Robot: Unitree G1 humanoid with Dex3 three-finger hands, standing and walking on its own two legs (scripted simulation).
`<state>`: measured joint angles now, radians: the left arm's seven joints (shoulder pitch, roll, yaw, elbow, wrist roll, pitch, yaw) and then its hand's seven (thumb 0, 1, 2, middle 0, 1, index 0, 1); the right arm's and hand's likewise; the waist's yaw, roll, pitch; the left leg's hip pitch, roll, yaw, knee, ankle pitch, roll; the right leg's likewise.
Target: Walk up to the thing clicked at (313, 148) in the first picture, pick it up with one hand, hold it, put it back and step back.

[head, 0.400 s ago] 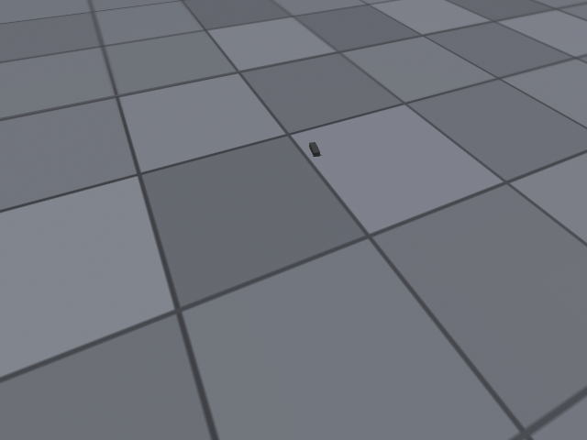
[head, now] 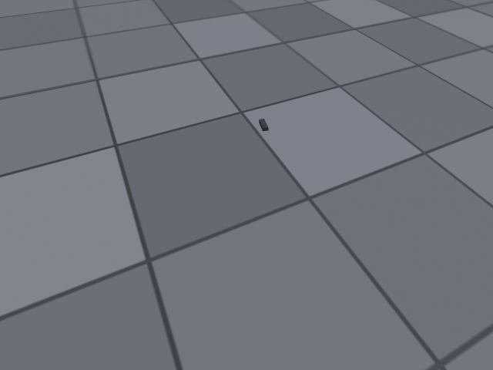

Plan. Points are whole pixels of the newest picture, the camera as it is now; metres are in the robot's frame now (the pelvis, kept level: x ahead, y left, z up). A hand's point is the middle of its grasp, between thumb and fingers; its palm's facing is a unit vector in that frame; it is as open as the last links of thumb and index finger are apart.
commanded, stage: stand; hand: left
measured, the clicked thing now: (263, 124) +1.70 -0.10 -0.77
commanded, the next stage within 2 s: walk up in 0.72 s
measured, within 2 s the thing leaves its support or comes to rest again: neither
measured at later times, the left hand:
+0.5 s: hand out of the picture +0.08 +0.25 -0.16, palm faces -0.03 -0.94 -0.33, open 7.3 cm
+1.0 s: hand (101, 354) +0.18 +0.27 -0.13, palm faces -0.26 -0.86 -0.44, open 7.3 cm
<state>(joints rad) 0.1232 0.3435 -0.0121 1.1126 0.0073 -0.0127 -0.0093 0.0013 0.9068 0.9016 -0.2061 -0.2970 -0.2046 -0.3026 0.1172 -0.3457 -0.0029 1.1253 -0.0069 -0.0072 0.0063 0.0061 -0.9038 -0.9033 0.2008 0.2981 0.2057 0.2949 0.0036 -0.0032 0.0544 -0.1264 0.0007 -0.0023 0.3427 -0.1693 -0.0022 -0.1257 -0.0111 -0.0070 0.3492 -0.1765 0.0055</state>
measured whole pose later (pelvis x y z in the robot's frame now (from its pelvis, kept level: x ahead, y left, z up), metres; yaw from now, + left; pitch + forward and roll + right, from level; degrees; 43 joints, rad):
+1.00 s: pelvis +0.05 -0.01 -0.01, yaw -15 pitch -2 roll +1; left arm 0.27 0.44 0.07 0.99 0.00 -0.01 -0.08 0.01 0.91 0.90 -0.21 -0.30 -0.21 -0.30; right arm 0.17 -0.46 -0.12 0.91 -0.06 -0.01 0.09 0.01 -0.90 -0.90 0.20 0.30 0.21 0.30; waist -0.02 0.06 0.05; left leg -0.04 0.07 0.23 0.43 -0.35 0.00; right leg -0.42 -0.12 -0.07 0.77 -0.37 -0.01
